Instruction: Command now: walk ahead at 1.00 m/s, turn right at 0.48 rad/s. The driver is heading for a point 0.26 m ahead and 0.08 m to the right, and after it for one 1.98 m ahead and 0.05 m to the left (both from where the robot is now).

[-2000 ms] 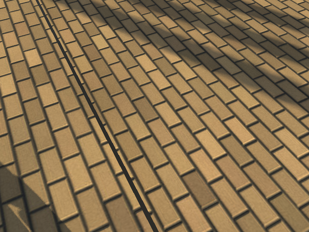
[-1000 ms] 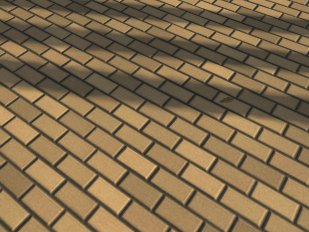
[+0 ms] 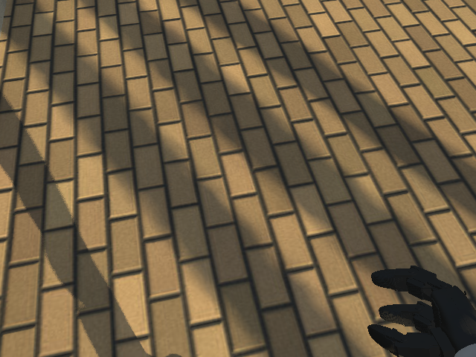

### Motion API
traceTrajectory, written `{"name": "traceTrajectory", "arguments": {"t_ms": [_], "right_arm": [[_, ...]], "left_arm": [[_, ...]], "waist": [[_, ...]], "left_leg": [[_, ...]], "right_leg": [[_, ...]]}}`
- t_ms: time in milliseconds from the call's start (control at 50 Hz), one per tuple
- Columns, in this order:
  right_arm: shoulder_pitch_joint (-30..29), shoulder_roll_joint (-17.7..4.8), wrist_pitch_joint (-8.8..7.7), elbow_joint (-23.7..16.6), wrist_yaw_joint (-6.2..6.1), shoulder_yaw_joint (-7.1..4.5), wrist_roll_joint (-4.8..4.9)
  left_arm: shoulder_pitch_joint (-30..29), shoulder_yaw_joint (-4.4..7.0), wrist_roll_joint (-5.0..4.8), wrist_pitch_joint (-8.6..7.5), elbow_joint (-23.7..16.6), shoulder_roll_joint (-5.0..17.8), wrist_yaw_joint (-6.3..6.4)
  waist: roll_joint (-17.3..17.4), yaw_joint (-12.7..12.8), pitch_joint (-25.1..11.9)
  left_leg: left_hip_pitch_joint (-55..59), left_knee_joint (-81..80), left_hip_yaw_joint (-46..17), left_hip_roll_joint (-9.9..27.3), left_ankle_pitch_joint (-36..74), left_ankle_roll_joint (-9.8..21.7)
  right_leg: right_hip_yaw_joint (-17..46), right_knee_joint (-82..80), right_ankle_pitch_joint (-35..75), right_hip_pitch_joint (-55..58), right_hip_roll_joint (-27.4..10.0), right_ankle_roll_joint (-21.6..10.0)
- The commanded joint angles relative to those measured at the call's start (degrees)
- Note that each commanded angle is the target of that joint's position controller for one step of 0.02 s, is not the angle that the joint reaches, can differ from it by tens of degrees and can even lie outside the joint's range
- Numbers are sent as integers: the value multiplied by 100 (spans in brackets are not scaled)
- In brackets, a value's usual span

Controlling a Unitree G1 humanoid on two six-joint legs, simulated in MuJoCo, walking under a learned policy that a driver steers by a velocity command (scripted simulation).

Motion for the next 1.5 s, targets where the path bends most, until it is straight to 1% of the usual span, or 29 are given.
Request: {"name": "traceTrajectory", "arguments": {"t_ms": [20, 60, 80, 100, 120, 180, 280, 360, 440, 500, 520, 540, 580, 720, 860, 920, 940, 960, 980, 1000, 1040, 1120, 1300, 1360, 1400, 1420, 1440, 1460, 1500], "right_arm": [[140, -632, -64, -217, -133, -163, 22], [1697, -980, -100, 291, -309, -360, -23], [2676, -1325, -123, 487, -433, -508, -102], [3291, -1720, -129, 551, -510, -627, -301], [3050, -1746, -51, 478, -475, -663, -185], [2101, -642, -114, 601, -431, -490, -71], [2316, -335, -334, 1101, -385, -436, 179], [2354, -532, -419, 1304, -366, -440, 133], [2859, -1294, -296, 1630, -385, -534, 248], [2810, -1541, -105, 1641, -441, -577, 141], [3336, -415, -106, 1391, -344, -354, 162], [3606, -563, -123, 1234, -387, -397, 446], [2601, -771, -96, 1164, -403, -461, 362], [1688, -107, 386, 830, -90, -413, 156], [864, -340, 339, 435, 91, -341, 172], [2962, -959, 372, 985, -56, -606, 222], [4065, -1240, 383, 1342, -164, -783, 217], [3832, -1436, 480, 1331, -288, -972, 377], [2955, -2017, 521, 1094, -284, -993, 142], [2928, -2131, 519, 870, -295, -1070, 117], [2822, -1344, 396, 1081, -385, -902, 135], [2463, -1084, 54, 954, -412, -754, 260], [3446, -1002, -108, 1257, -370, -743, 285], [3268, -1455, -148, 1296, -463, -815, 114], [2602, -1501, -23, 1210, -519, -837, -104], [2335, -985, -55, 1041, -530, -697, -140], [3429, -375, -152, 812, -355, -531, 257], [2920, -731, -181, 869, -418, -450, 55], [1790, -856, -258, 553, -352, -415, -62]], "left_arm": [[-658, 229, -50, -138, -517, 1242, 12], [-656, 274, 17, -56, -472, 1433, 50], [-776, 239, 38, -50, -568, 1239, 45], [-498, 74, -7, -69, -801, 327, 64], [-344, 91, -235, -8, -1050, 503, 83], [-1489, 147, 20, 189, -1039, 618, -7], [-2298, 71, 200, 579, -1548, 203, -228], [-3214, -89, 202, 434, -1988, 261, -405], [-3320, -63, 284, 337, -1930, 603, -315], [-721, 244, 433, 296, -1149, 1356, -25], [-559, 375, 536, 239, -1107, 2040, 88], [-629, 406, 460, 224, -1253, 2080, 69], [-1578, 242, 345, 119, -1168, 1213, 53], [-1660, 50, 97, -184, -685, 396, 14], [-1518, 117, 107, -173, -619, 990, 227], [-1988, 302, 194, 145, -889, 1559, 334], [-2201, 327, 225, 241, -990, 1579, 294], [-2430, 300, 182, 232, -1012, 1245, 187], [-1735, 55, 221, 92, -1616, 449, 82], [-1988, -16, 209, -84, -1932, 604, 108], [-2499, -28, 238, -182, -1921, 825, 118], [-2567, -139, 458, 255, -1923, 658, 78], [-4338, -297, 184, 140, -2568, 407, -54], [-3329, -55, 149, 116, -2287, 960, 40], [-963, 174, 49, 176, -1559, 1346, 188], [143, 274, 113, 227, -1298, 1650, 262], [-410, 364, 190, 243, -1211, 1938, 131], [-1270, 326, 182, 271, -1468, 1323, 14], [-1370, 226, 132, 236, -1291, 831, -37]], "waist": [[-507, -790, 202], [-528, -1510, -802], [-387, -1935, -1333], [935, -1700, -2189], [1572, -1457, -2735], [217, -1114, -425], [374, -649, 299], [123, -506, 738], [51, -341, 543], [269, 916, -1062], [-1373, 283, -1773], [-1503, 131, -2752], [-430, -183, -631], [-505, -845, 547], [-420, -1100, 589], [-829, -2244, -590], [-589, -2648, -1033], [508, -2524, -608], [1618, -1064, -705], [891, -1337, -1504], [-618, -924, -21], [-623, -458, 295], [100, -1485, 253], [477, -862, -414], [490, 466, -1225], [-347, 814, -1661], [-2763, -399, -2021], [-1099, -333, -1237], [334, -413, -326]], "left_leg": [[2193, -607, 302, -421, 119, 66], [4029, -756, 297, -604, -501, 168], [5392, -624, -367, 175, -1225, 246], [6629, -907, -2537, 1977, -2957, 429], [6588, -2087, -4753, 2537, -3746, 839], [4386, -2416, -2229, 1627, -2162, 620], [3495, -3029, -219, 1352, -462, 372], [2574, -3786, 885, 716, 130, 409], [3686, -3366, 745, 989, 3862, 670], [2733, 840, 642, 605, 3563, 498], [1066, 3258, 405, -193, -2202, 441], [301, 4552, -494, -585, -2601, 476], [-188, 4124, -379, 91, -1406, 482], [-206, 3090, 7, 542, -594, 274], [932, 453, 1227, -317, 590, 769], [3123, 563, 1148, -851, -480, 1048], [4389, 210, 795, -951, -1026, 1215], [4859, -464, -63, -686, -1412, 1438], [5745, -842, -2944, 429, -668, 2325], [6165, -2188, -4724, 1044, -2368, 2811], [4403, -2735, -4168, 840, -2426, 2089], [2291, -2780, -2441, -150, -916, 1763], [3759, -2954, -1553, -185, 2535, 917], [4919, -1748, -1247, 177, 5203, 614], [4442, 913, -764, 103, 5475, 521], [3111, 3446, -412, -377, 2582, 460], [500, 4986, -493, -1526, -2465, -2], [-338, 4960, -688, -867, -2000, 205], [-86, 4065, -688, -396, -1490, 143]], "right_leg": [[709, 164, 4719, -1401, -1226, -685], [575, 2392, 5159, -1482, -1005, -491], [523, 4007, 3902, -2541, -722, -432], [245, 6118, -611, -3879, -229, -411], [260, 7270, -922, -4677, -59, -445], [150, 6829, 159, -5019, -791, -384], [-21, 6320, 465, -5266, -1173, -212], [-330, 3801, 1795, -4088, -778, -292], [-960, 2841, 1613, -2859, -199, -488], [-322, 2614, 328, 493, -409, -579], [1914, 2248, -1199, 1802, -2282, -551], [4252, 1068, -1862, 2007, -3060, -792], [2397, 797, -863, 141, -2441, -629], [-724, -92, 1649, -1442, -1645, -115], [-2112, 212, 6195, -611, -1498, 148], [-1918, 2949, 8039, -490, -1777, 62], [-1747, 4753, 7142, -1096, -1731, -26], [-1658, 7280, 2349, -2367, -582, 148], [-963, 9008, -1160, -4857, 69, 489], [160, 9078, -992, -5531, -49, 396], [289, 7673, -400, -5428, -674, 360], [69, 6136, -355, -4171, -1121, 687], [-704, 2261, 2838, -3600, -543, 131], [-784, 2093, 1763, -2758, -41, -235], [-740, 2106, 956, -905, -109, -492], [407, 2625, -289, 358, -963, -750], [4739, 1104, -1164, 1746, -2211, -1901], [4951, 653, -1800, 1229, -2071, -1942], [3527, 564, -849, -344, -1647, -1655]]}}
